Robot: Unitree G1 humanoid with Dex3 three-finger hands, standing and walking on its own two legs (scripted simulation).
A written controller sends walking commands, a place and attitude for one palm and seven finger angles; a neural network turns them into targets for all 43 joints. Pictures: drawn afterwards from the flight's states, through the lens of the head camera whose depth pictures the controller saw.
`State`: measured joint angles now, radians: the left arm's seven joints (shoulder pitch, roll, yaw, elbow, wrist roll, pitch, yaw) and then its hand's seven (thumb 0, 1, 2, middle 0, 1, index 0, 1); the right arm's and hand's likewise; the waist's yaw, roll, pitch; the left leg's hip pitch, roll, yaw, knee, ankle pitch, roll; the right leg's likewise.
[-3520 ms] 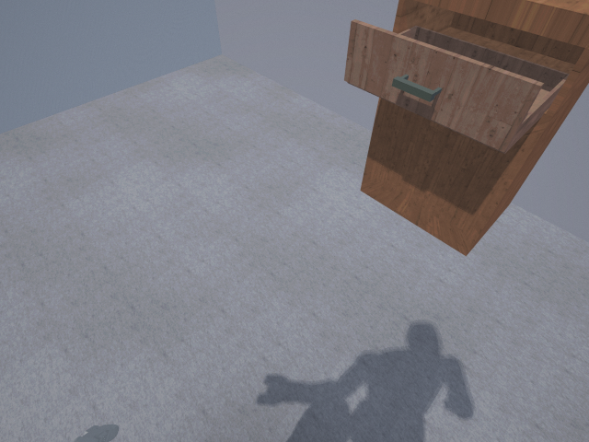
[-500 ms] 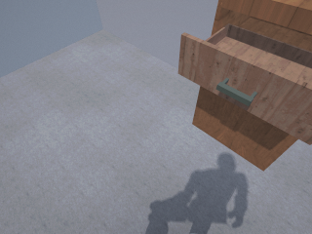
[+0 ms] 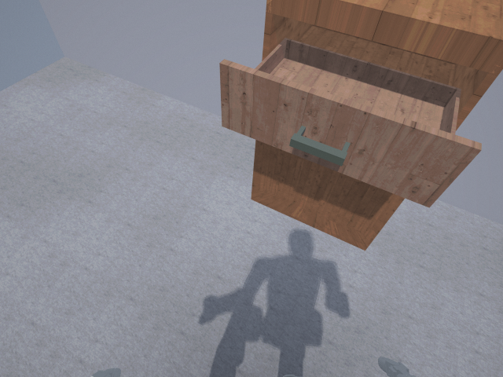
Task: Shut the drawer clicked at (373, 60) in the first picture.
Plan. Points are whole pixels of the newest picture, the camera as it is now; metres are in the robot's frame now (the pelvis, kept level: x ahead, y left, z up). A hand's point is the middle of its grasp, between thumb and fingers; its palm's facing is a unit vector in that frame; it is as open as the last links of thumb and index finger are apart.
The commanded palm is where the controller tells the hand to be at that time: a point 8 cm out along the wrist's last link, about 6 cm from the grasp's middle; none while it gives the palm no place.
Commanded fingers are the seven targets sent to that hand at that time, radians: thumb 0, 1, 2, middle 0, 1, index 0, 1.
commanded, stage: turn to face it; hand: left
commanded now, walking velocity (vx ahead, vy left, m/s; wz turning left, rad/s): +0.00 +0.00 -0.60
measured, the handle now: (320, 143) +0.57 -0.10 +0.02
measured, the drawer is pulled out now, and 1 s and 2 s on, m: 0.29 0.29 0.29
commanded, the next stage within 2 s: take the last steps up to it in 0.58 s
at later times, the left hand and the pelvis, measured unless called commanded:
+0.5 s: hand out of the picture +0.13 +0.13 -0.14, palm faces -0.27 -0.92 -0.28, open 7.3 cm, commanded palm none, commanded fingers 0.00 0.90 0.90 -0.20 -0.30 -0.20 -0.30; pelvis -0.02 -0.03 +0.01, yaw -16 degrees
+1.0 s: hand out of the picture +0.14 +0.12 -0.15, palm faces -0.40 -0.90 -0.17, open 7.3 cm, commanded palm none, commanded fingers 0.00 0.90 0.90 -0.20 -0.30 -0.20 -0.30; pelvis +0.00 -0.04 +0.02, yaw -24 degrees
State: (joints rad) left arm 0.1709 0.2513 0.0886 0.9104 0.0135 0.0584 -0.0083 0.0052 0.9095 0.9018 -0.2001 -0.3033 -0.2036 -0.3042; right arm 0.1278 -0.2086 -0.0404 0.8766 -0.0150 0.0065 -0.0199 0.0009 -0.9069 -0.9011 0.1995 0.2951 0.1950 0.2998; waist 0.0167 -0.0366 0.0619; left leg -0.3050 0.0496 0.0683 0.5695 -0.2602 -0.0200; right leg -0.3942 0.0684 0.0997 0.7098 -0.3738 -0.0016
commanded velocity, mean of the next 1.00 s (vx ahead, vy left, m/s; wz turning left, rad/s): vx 0.10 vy -0.02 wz -0.29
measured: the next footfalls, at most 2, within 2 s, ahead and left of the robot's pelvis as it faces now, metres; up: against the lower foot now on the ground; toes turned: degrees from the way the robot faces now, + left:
right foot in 0.34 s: +0.00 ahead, -0.14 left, +0.00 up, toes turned -18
left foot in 0.72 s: +0.06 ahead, +0.08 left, +0.00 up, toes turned -15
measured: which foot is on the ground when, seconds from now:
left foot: down 0.00-0.34, up 0.36-0.70, down 0.72-1.00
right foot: up 0.00-0.32, down 0.34-0.74, up 0.76-1.00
